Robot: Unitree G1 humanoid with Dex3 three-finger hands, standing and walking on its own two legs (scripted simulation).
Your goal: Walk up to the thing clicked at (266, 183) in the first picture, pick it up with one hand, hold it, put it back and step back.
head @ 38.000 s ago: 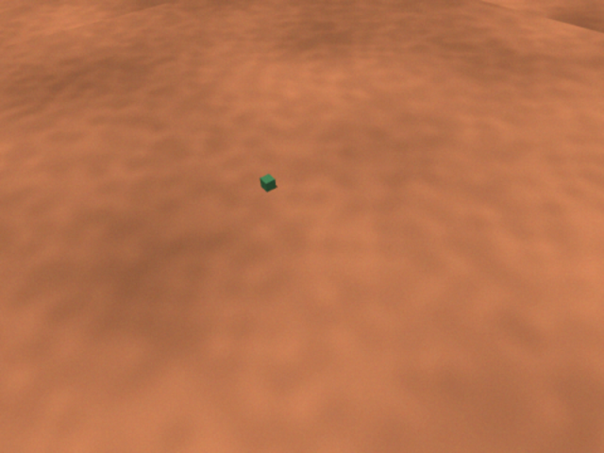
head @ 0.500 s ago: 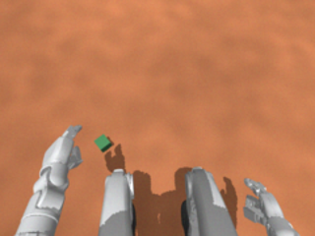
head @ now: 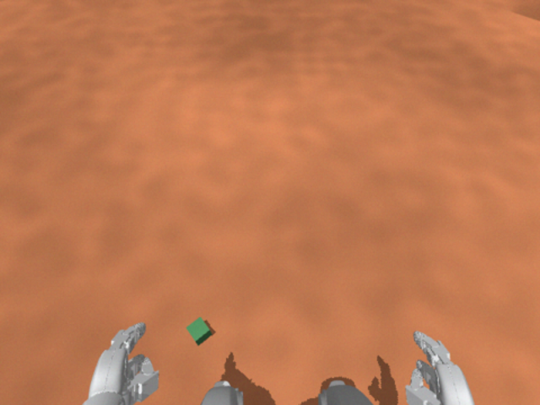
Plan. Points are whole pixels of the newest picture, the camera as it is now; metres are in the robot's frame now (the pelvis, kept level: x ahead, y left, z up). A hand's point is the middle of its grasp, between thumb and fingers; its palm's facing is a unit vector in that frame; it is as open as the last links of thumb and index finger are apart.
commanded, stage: home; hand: left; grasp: from above
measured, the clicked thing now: (199, 331) +0.43 +0.23 -0.65
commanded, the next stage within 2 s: none
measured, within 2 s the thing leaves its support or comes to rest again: neither
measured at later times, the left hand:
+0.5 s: hand (142, 395) +0.18 +0.18 -0.01, palm faces +0.09 -0.98 -0.19, open 7.8 cm
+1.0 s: hand (143, 398) +0.17 +0.18 -0.01, palm faces +0.07 -0.98 -0.20, open 7.9 cm
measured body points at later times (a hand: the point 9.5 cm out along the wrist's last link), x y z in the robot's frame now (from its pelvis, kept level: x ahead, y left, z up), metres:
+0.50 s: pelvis +0.02 +0.00 +0.04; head +0.04 +0.00 +0.49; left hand +0.17 +0.23 +0.01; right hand +0.20 -0.24 -0.02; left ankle +0.02 +0.12 -0.64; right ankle +0.01 -0.14 -0.64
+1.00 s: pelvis +0.01 +0.00 +0.04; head +0.03 +0.00 +0.49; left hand +0.17 +0.23 +0.01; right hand +0.17 -0.25 -0.03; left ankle +0.02 +0.12 -0.64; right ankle +0.01 -0.14 -0.64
